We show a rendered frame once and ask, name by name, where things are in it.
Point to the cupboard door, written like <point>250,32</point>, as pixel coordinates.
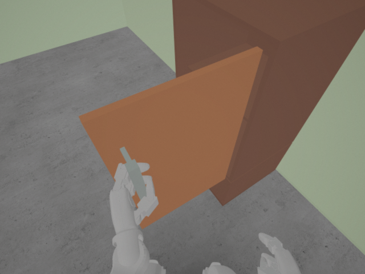
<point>185,129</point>

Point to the robot left hand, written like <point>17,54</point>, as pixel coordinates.
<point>121,201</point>

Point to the handle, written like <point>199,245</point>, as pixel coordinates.
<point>135,174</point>

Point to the left robot thigh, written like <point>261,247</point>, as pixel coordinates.
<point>154,268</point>

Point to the left robot forearm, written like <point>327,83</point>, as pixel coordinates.
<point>130,255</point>

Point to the robot right hand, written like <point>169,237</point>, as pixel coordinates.
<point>283,263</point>

